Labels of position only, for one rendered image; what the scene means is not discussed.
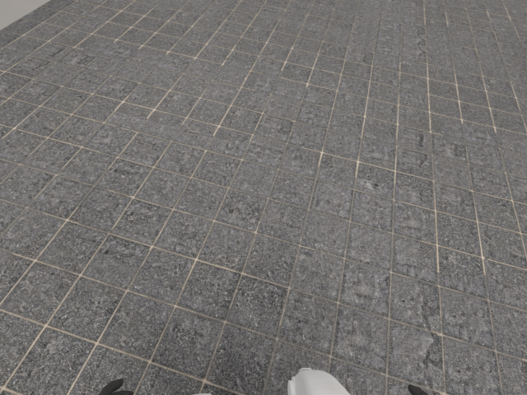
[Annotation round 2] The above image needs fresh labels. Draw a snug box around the robot left hand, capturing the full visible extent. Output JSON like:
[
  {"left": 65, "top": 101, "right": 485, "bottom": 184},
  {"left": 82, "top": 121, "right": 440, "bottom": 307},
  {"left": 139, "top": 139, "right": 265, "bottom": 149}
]
[{"left": 99, "top": 379, "right": 133, "bottom": 395}]

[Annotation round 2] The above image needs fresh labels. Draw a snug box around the right robot thigh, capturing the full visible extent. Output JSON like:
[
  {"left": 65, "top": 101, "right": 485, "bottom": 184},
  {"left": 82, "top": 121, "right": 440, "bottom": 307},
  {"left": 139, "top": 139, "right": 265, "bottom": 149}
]
[{"left": 287, "top": 369, "right": 351, "bottom": 395}]

